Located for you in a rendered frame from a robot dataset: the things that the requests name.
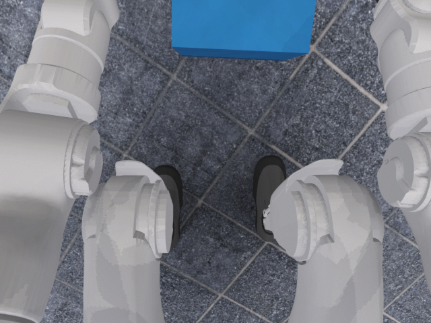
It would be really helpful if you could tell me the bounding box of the robot left forearm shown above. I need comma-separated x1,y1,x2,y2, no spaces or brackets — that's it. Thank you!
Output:
0,0,120,124

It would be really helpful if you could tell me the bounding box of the robot left upper arm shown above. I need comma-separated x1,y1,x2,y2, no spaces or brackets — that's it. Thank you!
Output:
0,110,103,323

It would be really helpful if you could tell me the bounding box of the robot right upper arm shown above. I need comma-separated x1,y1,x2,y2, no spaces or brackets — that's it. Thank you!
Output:
377,132,431,294

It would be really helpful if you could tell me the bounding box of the robot right forearm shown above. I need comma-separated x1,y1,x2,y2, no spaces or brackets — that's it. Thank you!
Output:
370,0,431,140

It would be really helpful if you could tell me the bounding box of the robot right shin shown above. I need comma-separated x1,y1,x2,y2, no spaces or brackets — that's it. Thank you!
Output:
263,159,384,249

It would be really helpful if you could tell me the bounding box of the left robot thigh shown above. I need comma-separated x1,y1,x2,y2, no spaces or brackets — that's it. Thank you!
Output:
83,175,173,323

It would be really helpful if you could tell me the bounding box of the carton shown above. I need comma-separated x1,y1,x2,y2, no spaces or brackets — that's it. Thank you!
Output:
172,0,316,61

